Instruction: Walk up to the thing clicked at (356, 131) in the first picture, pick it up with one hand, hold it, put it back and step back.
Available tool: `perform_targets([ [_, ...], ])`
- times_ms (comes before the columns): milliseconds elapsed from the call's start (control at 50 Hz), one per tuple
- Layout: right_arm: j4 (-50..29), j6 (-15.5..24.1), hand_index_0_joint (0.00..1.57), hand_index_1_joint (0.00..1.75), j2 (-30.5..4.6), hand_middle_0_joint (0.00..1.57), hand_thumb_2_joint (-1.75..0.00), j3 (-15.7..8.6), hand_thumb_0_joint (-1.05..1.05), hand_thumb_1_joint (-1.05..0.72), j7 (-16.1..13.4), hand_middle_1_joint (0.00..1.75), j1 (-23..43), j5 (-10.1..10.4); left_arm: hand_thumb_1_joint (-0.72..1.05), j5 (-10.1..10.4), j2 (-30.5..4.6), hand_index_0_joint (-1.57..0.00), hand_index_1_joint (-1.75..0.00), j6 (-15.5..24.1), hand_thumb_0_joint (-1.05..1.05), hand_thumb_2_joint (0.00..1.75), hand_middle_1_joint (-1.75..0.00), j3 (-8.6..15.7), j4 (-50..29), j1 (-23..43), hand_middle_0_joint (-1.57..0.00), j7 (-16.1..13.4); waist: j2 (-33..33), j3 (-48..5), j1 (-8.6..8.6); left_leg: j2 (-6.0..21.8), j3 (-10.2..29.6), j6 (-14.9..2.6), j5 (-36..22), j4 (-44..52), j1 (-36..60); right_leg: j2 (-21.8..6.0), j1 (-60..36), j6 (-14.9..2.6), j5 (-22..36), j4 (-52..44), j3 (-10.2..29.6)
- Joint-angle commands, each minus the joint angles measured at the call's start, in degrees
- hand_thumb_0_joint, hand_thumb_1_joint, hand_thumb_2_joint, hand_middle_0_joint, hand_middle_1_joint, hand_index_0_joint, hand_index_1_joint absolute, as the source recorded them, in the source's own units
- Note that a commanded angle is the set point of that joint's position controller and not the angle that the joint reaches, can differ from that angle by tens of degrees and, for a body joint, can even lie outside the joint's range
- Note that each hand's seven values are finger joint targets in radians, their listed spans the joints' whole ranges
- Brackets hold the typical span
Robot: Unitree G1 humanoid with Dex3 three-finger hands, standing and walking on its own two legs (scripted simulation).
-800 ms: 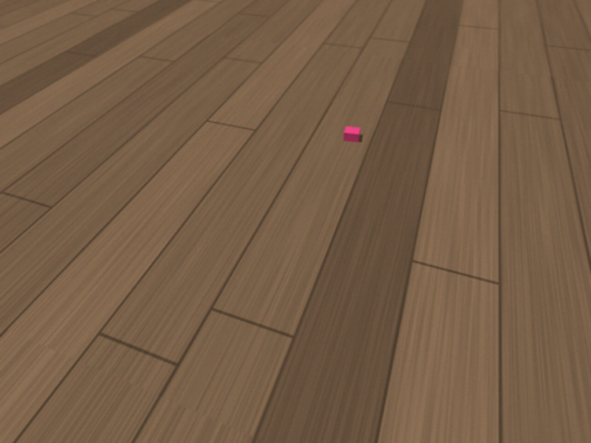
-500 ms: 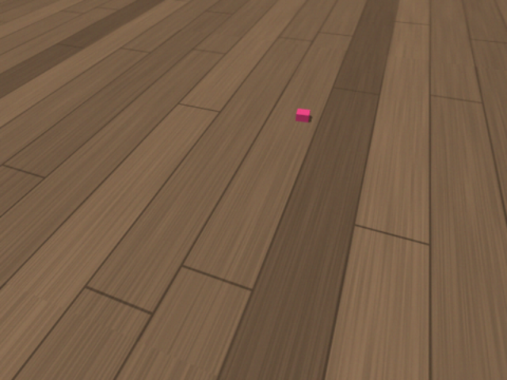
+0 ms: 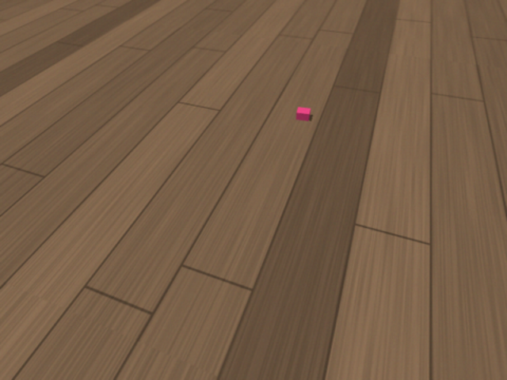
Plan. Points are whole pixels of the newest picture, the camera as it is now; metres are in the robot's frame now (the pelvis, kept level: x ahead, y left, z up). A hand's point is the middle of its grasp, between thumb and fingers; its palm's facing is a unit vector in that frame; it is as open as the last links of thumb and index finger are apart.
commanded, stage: stand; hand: left
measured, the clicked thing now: (303, 114) +1.85 -0.31 -0.76
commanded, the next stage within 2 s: walk up in 0.32 s
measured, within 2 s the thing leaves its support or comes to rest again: neither
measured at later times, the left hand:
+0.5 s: hand out of the picture +0.11 +0.25 -0.15, palm faces -0.13 -0.93 -0.35, open 7.4 cm
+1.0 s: hand (198, 322) +0.28 +0.14 -0.16, palm faces -0.19 -0.93 -0.33, open 7.4 cm
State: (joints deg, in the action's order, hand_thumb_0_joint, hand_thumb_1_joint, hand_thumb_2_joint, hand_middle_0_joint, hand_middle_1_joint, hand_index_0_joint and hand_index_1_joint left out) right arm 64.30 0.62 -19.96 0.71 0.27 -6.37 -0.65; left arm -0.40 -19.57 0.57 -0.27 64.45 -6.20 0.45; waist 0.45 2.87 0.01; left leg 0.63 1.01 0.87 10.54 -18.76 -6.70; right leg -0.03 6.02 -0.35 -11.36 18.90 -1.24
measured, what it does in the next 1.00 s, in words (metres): walks ahead: right foot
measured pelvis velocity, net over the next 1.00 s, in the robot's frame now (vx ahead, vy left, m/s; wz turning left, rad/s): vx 0.22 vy -0.13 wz -0.24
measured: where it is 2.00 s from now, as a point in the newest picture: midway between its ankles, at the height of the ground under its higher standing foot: (320, 262)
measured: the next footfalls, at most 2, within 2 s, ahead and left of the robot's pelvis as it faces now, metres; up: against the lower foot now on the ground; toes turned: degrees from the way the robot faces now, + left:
right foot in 0.64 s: +0.17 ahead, -0.23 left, +0.00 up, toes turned -14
left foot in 1.10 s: +0.49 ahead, -0.03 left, +0.00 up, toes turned -8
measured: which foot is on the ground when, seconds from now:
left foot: down 0.00-0.68, up 0.70-1.00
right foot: down 0.00-0.38, up 0.40-0.62, down 0.64-1.00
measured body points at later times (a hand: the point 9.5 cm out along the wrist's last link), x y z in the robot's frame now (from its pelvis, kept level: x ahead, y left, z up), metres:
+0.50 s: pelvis +0.02 -0.02 -0.01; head +0.03 -0.02 +0.44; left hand +0.12 +0.30 -0.12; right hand +0.06 -0.35 -0.13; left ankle +0.00 +0.13 -0.75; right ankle +0.02 -0.14 -0.71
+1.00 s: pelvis +0.22 -0.13 -0.01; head +0.23 -0.13 +0.44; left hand +0.29 +0.18 -0.13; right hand +0.26 -0.46 -0.12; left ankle +0.39 -0.01 -0.71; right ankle +0.13 -0.22 -0.75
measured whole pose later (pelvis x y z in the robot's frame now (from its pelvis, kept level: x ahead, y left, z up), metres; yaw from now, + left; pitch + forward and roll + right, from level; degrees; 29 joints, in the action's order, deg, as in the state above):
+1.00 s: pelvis +0.22 -0.13 -0.01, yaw -14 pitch -2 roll -2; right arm 52.3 2.4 -24.3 -3.8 6.0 -11.1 -1.9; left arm -0.3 -22.4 3.9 3.1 54.0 -21.4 4.4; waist 2.2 2.2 -3.3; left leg 7.7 -0.9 0.7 10.0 -43.5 -31.7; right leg 2.5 3.1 -1.8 -18.6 23.4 -1.0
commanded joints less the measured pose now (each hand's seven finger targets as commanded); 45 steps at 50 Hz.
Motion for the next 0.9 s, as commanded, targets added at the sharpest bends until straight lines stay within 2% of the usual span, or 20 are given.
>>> perform_targets([
  [0,-3.3,1.4,0.20,0.30,-12.1,0.20,-0.90,-2.6,0.00,-0.90,-0.9,0.30,2.1,0.2,0.90,0.0,-12.3,-0.20,-0.30,1.6,0.00,0.90,-0.30,2.5,-3.5,2.3,-0.20,-1.0,-0.7,-5.2,-0.21,6.7,4.6,-2.03,-10.3,2.1,1.8,-7.7,-1.2,-1.26,10.4,-3.0,5.9],
  [280,-3.3,1.1,0.20,0.30,-11.9,0.20,-0.90,-2.5,0.00,-0.90,-1.0,0.30,2.4,0.3,0.90,-0.1,-12.3,-0.20,-0.30,1.4,0.00,0.90,-0.30,2.5,-3.3,2.0,-0.20,-1.1,-0.8,-3.8,-0.27,6.6,4.7,-1.95,-10.1,2.3,1.6,-7.6,-0.7,-1.02,10.2,-3.5,5.6],
  [300,-7.8,2.9,0.20,0.30,-18.8,0.20,-0.90,-7.0,0.00,-0.90,-0.1,0.30,-1.8,-1.4,0.90,-1.6,-19.0,-0.20,-0.30,1.6,0.00,0.90,-0.30,7.2,-8.3,-1.0,-0.20,1.3,-3.9,-9.8,0.83,6.0,3.7,-6.01,20.5,-4.0,5.2,-4.7,4.5,-3.38,-19.7,1.1,8.7],
  [320,-6.7,3.3,0.20,0.30,-19.3,0.20,-0.90,-7.9,0.00,-0.90,0.4,0.30,-2.8,-1.9,0.90,-1.9,-17.9,-0.20,-0.30,1.2,0.00,0.90,-0.30,7.0,-8.3,1.5,-0.20,2.4,-1.9,-4.9,2.26,6.8,5.1,-6.81,28.0,-4.4,6.2,-5.4,16.1,-4.15,-28.0,3.4,10.1],
  [340,-6.7,3.5,0.20,0.30,-19.4,0.20,-0.90,-8.2,0.00,-0.90,0.5,0.30,-5.2,-2.1,0.90,-1.7,-15.8,-0.20,-0.30,0.9,0.00,0.90,-0.30,6.6,-10.3,5.5,-0.20,3.1,2.0,-0.7,4.49,8.5,8.3,-7.81,32.7,-0.7,10.7,-3.5,27.9,-3.00,-27.5,7.5,7.6],
  [360,-6.5,3.9,0.20,0.30,-20.6,0.20,-0.90,-9.0,0.00,-0.90,0.6,0.30,-8.6,-1.8,0.90,-1.7,-13.7,-0.20,-0.30,0.9,0.00,0.90,-0.30,6.4,-12.2,9.4,-0.20,3.5,8.1,1.5,6.74,16.1,17.0,-11.25,36.1,6.6,12.1,-1.8,34.5,-1.90,-19.1,20.0,3.6],
  [380,-7.1,4.4,0.20,0.30,-22.0,0.20,-0.90,-9.8,0.00,-0.90,0.5,0.30,-9.6,-1.9,0.90,-2.1,-13.5,-0.20,-0.30,1.0,0.00,0.90,-0.30,6.4,-13.9,11.3,-0.20,3.7,9.3,3.5,7.58,24.6,24.1,-14.52,34.1,12.3,10.1,-2.5,38.8,-1.30,-15.3,29.5,4.5],
  [400,-8.6,4.9,0.20,0.30,-23.2,0.20,-0.90,-10.1,0.00,-0.90,0.4,0.30,-7.1,-1.6,0.90,-2.2,-14.9,-0.20,-0.30,1.4,0.00,0.90,-0.30,6.8,-14.6,10.3,-0.20,3.9,6.4,4.5,5.75,27.4,26.0,-15.94,32.5,13.8,8.1,-5.7,38.2,-1.44,-15.0,31.8,8.4],
  [440,-10.2,5.4,0.20,0.30,-20.5,0.20,-0.90,-9.5,0.00,-0.90,0.6,0.30,-5.0,-1.9,0.90,-1.7,-16.5,-0.20,-0.30,1.9,0.00,0.90,-0.30,7.1,-13.6,5.8,-0.20,4.9,3.1,1.0,2.93,22.9,20.5,-14.55,29.3,13.0,8.8,-7.1,33.9,-0.72,-13.2,32.4,8.3],
  [500,-13.3,5.6,0.20,0.30,-21.1,0.20,-0.90,-10.0,0.00,-0.90,1.2,0.30,2.7,-2.3,0.90,-1.1,-15.6,-0.20,-0.30,1.2,0.00,0.90,-0.30,7.5,-12.7,-1.4,-0.20,6.7,9.6,-0.4,-1.67,18.7,7.5,-11.73,24.9,11.1,3.0,-7.8,23.9,-0.03,-11.0,26.2,4.0],
  [520,-13.7,5.6,0.20,0.30,-20.6,0.20,-0.90,-9.9,0.00,-0.90,1.4,0.30,3.3,-2.5,0.90,-1.1,-15.2,-0.20,-0.30,1.2,0.00,0.90,-0.30,7.5,-12.7,-1.2,-0.20,6.9,10.2,-0.2,-1.51,16.5,3.5,-10.62,22.1,9.5,0.2,-7.4,19.8,0.07,-9.5,22.9,2.4],
  [560,-13.8,5.3,0.20,0.30,-19.9,0.20,-0.90,-9.7,0.00,-0.90,1.9,0.30,2.9,-2.6,0.90,-1.1,-15.1,-0.20,-0.30,1.4,0.00,0.90,-0.30,8.1,-12.2,-2.2,-0.20,6.8,8.8,0.4,-1.88,13.9,-1.7,-9.31,20.5,5.8,-5.7,-5.6,11.3,0.30,-5.3,18.4,-1.1],
  [620,-13.9,4.2,0.20,0.30,-17.8,0.20,-0.90,-8.7,0.00,-0.90,1.8,0.30,3.5,-2.3,0.90,-1.5,-17.1,-0.20,-0.30,2.0,0.00,0.90,-0.30,9.3,-8.5,-13.7,-0.20,5.5,-3.4,-2.5,-7.47,8.8,-9.0,-6.94,20.2,-15.2,-17.9,-0.7,-7.7,-0.15,-0.5,15.1,-6.6],
  [640,-14.1,3.9,0.20,0.30,-14.5,0.20,-0.90,-7.3,0.00,-0.90,1.9,0.30,1.5,-2.2,0.90,-1.8,-20.4,-0.20,-0.30,2.6,0.00,0.90,-0.30,10.7,-7.0,-21.6,-0.20,4.2,-15.0,-5.6,-11.43,4.3,-11.1,-5.73,18.3,-33.9,-25.9,-0.6,-16.8,-1.86,-10.3,11.0,-1.6],
  [660,-15.9,3.8,0.20,0.30,-9.8,0.20,-0.90,-5.5,0.00,-0.90,2.3,0.30,0.6,-1.5,0.90,-1.9,-24.5,-0.20,-0.30,2.9,0.00,0.90,-0.30,11.8,-7.8,-25.3,-0.20,3.1,-26.4,-3.8,-12.52,-0.8,-8.3,-3.20,25.7,-48.3,-36.5,-11.5,-15.5,-4.48,-30.5,-0.4,20.7],
  [680,-17.0,3.6,0.20,0.30,-14.7,0.20,-0.90,-6.6,0.00,-0.90,2.3,0.30,0.7,-0.8,0.90,-1.2,-27.0,-0.20,-0.30,3.2,0.00,0.90,-0.30,11.2,-10.9,-19.4,-0.20,3.3,-19.5,-2.2,-8.69,0.0,-2.2,-1.81,21.5,-51.5,-35.2,-21.4,-6.8,-10.99,-43.0,-14.5,44.1],
  [700,-16.0,3.6,0.20,0.30,-18.8,0.20,-0.90,-7.8,0.00,-0.90,2.1,0.30,0.8,-1.2,0.90,-0.3,-28.2,-0.20,-0.30,3.3,0.00,0.90,-0.30,11.1,-13.2,-12.7,-0.20,3.3,-13.0,2.2,-5.79,4.3,0.5,-1.59,18.4,-51.4,-33.7,-24.2,-0.1,-13.92,-45.2,-15.4,47.7],
  [720,-15.3,3.8,0.20,0.30,-19.8,0.20,-0.90,-8.0,0.00,-0.90,2.4,0.30,2.4,-0.9,0.90,0.3,-26.6,-0.20,-0.30,3.4,0.00,0.90,-0.30,10.6,-14.3,-9.8,-0.20,3.0,-7.8,5.2,-4.71,6.9,2.2,-1.99,14.7,-51.6,-33.3,-22.2,4.0,-14.04,-39.7,-14.7,42.8],
  [780,-12.2,3.3,0.20,0.30,-17.4,0.20,-0.90,-7.6,0.00,-0.90,3.2,0.30,-5.7,0.4,0.90,0.6,-21.8,-0.20,-0.30,4.6,0.00,0.90,-0.30,9.1,-14.6,-7.2,-0.20,2.5,-7.3,3.3,-0.48,8.5,2.1,-2.93,5.6,-44.0,-26.5,-14.1,5.9,-8.95,-24.6,-9.4,23.5],
  [880,-15.3,2.7,0.20,0.30,-16.6,0.20,-0.90,-8.2,0.00,-0.90,4.8,0.30,-3.8,-0.7,0.90,0.7,-20.5,-0.20,-0.30,5.7,0.00,0.90,-0.30,8.4,-16.5,-7.4,-0.20,2.4,-6.8,5.5,-0.41,8.1,-0.6,0.05,0.9,-31.5,-25.7,-12.2,9.7,-10.85,-22.1,-11.5,15.2],
])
